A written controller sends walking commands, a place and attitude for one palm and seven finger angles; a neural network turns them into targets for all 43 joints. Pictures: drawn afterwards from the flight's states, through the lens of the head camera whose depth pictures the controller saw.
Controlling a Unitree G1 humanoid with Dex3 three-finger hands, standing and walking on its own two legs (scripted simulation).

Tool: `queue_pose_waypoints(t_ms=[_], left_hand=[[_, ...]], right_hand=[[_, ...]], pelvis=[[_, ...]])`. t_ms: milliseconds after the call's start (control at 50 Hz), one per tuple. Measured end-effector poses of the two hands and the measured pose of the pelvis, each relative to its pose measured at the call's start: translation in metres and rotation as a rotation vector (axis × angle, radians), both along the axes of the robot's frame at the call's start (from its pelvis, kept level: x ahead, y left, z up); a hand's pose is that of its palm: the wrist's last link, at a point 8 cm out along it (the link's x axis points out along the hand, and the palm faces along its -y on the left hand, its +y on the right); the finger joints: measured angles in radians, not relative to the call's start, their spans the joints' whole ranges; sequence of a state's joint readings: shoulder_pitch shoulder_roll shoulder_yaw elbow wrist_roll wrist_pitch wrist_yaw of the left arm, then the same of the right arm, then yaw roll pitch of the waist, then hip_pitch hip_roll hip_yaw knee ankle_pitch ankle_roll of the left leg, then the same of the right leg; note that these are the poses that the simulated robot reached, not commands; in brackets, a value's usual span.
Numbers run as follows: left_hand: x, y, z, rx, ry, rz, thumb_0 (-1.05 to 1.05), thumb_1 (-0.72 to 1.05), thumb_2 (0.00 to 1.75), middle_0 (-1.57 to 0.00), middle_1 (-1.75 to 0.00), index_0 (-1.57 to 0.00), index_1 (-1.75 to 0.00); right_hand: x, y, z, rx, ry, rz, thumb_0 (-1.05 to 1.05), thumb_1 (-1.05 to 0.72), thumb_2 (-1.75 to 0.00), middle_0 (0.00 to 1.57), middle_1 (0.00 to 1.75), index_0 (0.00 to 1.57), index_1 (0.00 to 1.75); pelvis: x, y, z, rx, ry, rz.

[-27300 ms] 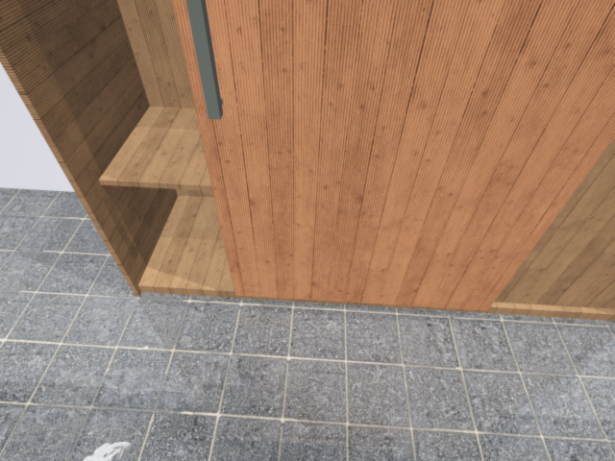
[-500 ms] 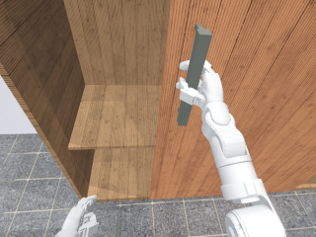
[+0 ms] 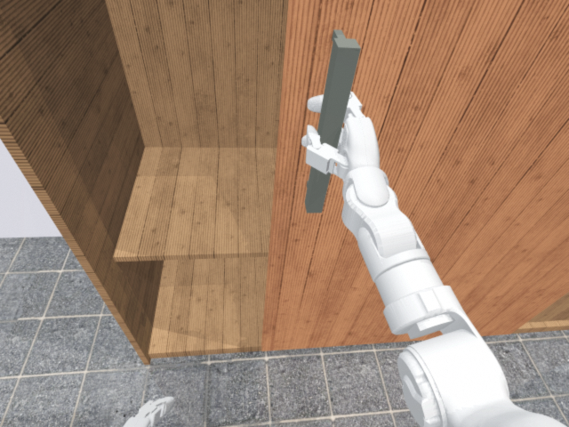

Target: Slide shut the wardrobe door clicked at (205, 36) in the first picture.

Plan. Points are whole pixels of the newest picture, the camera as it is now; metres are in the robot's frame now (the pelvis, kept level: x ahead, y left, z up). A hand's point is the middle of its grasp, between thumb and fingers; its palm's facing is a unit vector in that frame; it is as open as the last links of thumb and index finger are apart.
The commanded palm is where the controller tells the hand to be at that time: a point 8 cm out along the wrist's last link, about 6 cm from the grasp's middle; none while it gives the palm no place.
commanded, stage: tug the door sideways, standing still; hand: right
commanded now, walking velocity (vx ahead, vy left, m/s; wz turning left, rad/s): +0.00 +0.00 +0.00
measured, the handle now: (324, 133) +0.47 -0.02 +0.19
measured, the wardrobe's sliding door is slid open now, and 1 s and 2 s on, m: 0.38 0.36 0.18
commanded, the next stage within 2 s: step sideways, sliding the door along in 0.14 s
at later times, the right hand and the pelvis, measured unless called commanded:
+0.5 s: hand (315, 152) +0.43 -0.01 +0.19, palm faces -0.11 +0.98 -0.16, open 6.6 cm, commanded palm +0.42 -0.02 +0.20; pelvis -0.01 +0.02 -0.01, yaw +5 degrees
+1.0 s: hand (296, 150) +0.43 +0.02 +0.19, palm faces +0.12 +0.98 -0.13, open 6.5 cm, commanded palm +0.40 +0.03 +0.19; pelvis +0.02 +0.15 -0.02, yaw -2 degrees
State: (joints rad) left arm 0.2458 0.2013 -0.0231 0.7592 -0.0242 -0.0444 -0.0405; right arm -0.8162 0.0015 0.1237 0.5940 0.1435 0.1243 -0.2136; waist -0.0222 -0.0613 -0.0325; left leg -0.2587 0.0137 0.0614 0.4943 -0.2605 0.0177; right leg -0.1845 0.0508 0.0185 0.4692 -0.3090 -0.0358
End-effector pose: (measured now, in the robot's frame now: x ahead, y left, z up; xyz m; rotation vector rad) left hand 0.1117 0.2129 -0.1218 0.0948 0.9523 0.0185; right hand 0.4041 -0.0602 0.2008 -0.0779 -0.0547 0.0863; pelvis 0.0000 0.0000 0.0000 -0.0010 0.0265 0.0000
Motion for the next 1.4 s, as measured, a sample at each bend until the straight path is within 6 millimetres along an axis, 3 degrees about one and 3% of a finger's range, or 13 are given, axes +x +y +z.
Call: queue_pose_waypoints(t_ms=[120, 260, 400, 500, 620, 700, 800, 1020, 1180, 1320, 1400], left_hand=[[-0.007, 0.002, 0.000, 0.008, 0.004, 0.003, 0.01, 0.91, 0.90, -0.20, -0.30, -0.20, -0.30], [-0.002, 0.003, 0.002, 0.008, -0.024, -0.003, 0.01, 0.91, 0.90, -0.20, -0.30, -0.20, -0.30], [0.003, 0.017, 0.005, 0.041, -0.086, 0.096, 0.01, 0.90, 0.90, -0.20, -0.30, -0.20, -0.30], [0.001, 0.032, -0.005, 0.043, -0.054, 0.105, 0.01, 0.90, 0.90, -0.20, -0.30, -0.20, -0.30], [0.007, 0.056, -0.021, 0.024, 0.018, 0.051, 0.01, 0.90, 0.90, -0.20, -0.30, -0.20, -0.30], [0.022, 0.077, -0.016, 0.042, 0.044, 0.022, 0.01, 0.90, 0.90, -0.20, -0.30, -0.20, -0.30], [0.057, 0.099, -0.005, 0.091, -0.018, -0.023, 0.01, 0.91, 0.90, -0.20, -0.30, -0.20, -0.30], [0.127, 0.122, -0.007, -0.007, -0.099, -0.111, 0.01, 0.91, 0.90, -0.20, -0.30, -0.20, -0.30], [0.154, 0.143, 0.015, 0.041, -0.163, -0.146, 0.01, 0.91, 0.90, -0.20, -0.30, -0.20, -0.30], [0.171, 0.150, 0.002, -0.033, -0.213, -0.182, 0.01, 0.90, 0.90, -0.20, -0.30, -0.20, -0.30], [0.175, 0.158, 0.000, -0.028, -0.200, -0.147, 0.01, 0.90, 0.90, -0.20, -0.30, -0.20, -0.30]], right_hand=[[0.000, 0.000, 0.000, 0.001, -0.003, 0.001, -0.03, -0.73, -0.78, 0.37, 1.40, 0.21, 1.40], [0.000, 0.000, 0.000, -0.001, -0.005, -0.003, -0.03, -0.73, -0.79, 0.37, 1.40, 0.21, 1.40], [0.008, -0.007, -0.003, -0.058, -0.129, 0.074, -0.07, -0.63, -0.79, 0.41, 1.40, 0.24, 1.40], [0.007, -0.005, -0.006, -0.062, -0.171, 0.049, -0.11, -0.63, -0.81, 0.44, 1.40, 0.21, 1.40], [0.006, 0.001, -0.009, -0.048, -0.201, -0.027, -0.09, -0.68, -0.85, 0.47, 1.40, 0.18, 1.40], [0.004, 0.004, -0.009, -0.030, -0.207, -0.067, -0.07, -0.69, -0.85, 0.47, 1.40, 0.19, 1.40], [0.004, 0.008, -0.012, -0.004, -0.257, -0.074, -0.05, -0.69, -0.84, 0.46, 1.40, 0.20, 1.40], [0.000, 0.026, -0.013, -0.059, -0.318, -0.182, -0.06, -0.67, -0.83, 0.45, 1.40, 0.20, 1.39], [-0.002, 0.045, -0.013, -0.006, -0.302, -0.174, -0.04, -0.68, -0.82, 0.45, 1.40, 0.24, 1.37], [-0.005, 0.068, -0.015, -0.043, -0.335, -0.192, -0.06, -0.67, -0.82, 0.46, 1.40, 0.22, 1.34], [-0.007, 0.083, -0.015, -0.034, -0.336, -0.182, -0.06, -0.68, -0.82, 0.46, 1.41, 0.21, 1.33]], pelvis=[[-0.002, -0.001, 0.000, -0.001, 0.003, 0.001], [-0.005, 0.000, 0.000, -0.001, 0.007, -0.002], [-0.013, 0.007, -0.005, -0.015, -0.007, 0.065], [-0.012, 0.022, -0.009, -0.019, -0.043, 0.082], [-0.004, 0.057, -0.018, 0.012, -0.097, 0.057], [-0.003, 0.077, -0.013, 0.015, -0.099, -0.006], [-0.003, 0.093, -0.014, -0.014, -0.065, -0.017], [0.022, 0.154, -0.021, 0.040, -0.125, -0.048], [0.036, 0.168, -0.008, 0.009, -0.075, -0.041], [0.055, 0.192, -0.021, 0.015, -0.122, -0.030], [0.059, 0.193, -0.016, 0.007, -0.082, -0.026]])
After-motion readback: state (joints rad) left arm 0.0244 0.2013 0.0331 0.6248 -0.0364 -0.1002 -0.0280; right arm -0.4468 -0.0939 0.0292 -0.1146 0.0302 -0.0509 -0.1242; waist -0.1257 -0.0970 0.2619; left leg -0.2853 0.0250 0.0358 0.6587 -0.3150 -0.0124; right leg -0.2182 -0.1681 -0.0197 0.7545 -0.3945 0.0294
